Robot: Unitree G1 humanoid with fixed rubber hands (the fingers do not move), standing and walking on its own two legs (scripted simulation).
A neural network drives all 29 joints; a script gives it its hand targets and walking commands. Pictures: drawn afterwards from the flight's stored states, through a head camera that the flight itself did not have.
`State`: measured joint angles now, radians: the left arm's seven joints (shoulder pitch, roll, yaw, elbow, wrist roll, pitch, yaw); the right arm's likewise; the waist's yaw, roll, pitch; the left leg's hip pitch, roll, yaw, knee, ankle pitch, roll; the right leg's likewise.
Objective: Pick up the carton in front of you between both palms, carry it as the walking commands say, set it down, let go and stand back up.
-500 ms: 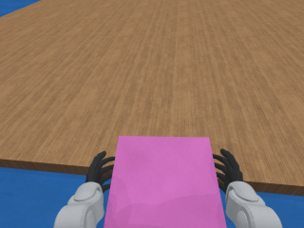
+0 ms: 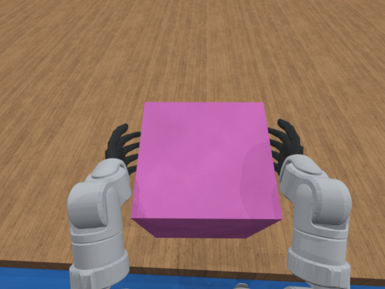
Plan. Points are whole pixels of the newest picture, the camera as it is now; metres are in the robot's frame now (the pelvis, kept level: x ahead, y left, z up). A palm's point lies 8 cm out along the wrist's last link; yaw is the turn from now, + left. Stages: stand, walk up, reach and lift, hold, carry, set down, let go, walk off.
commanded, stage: carry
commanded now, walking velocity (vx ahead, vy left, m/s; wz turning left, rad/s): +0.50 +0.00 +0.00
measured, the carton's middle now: (202, 179) +0.35 -0.01 +0.07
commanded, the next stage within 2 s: none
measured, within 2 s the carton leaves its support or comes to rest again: neither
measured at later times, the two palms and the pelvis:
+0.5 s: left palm (144, 61) +0.70 +0.14 +0.14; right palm (249, 61) +0.71 -0.16 +0.13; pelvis +0.36 -0.02 +0.00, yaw -1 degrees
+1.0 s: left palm out of the picture +1.07 +0.13 +0.30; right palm out of the picture +1.08 -0.17 +0.31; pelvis +0.73 -0.02 +0.11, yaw +0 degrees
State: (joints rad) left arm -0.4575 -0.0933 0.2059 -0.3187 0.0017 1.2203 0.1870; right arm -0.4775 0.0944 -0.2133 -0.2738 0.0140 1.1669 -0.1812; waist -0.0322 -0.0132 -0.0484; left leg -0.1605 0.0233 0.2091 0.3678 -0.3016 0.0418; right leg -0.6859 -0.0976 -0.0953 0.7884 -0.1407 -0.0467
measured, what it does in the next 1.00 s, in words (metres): climbs: right foot, then left foot 0.13 m higher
